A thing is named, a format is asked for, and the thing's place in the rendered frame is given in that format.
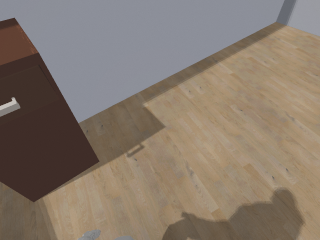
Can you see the cabinet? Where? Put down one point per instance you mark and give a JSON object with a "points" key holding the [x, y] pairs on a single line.
{"points": [[43, 148]]}

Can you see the robot left hand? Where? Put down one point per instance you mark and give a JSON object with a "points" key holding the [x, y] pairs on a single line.
{"points": [[90, 235]]}

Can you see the drawer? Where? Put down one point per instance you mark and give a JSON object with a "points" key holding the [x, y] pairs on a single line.
{"points": [[29, 87]]}

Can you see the handle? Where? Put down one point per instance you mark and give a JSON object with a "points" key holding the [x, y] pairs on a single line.
{"points": [[9, 107]]}

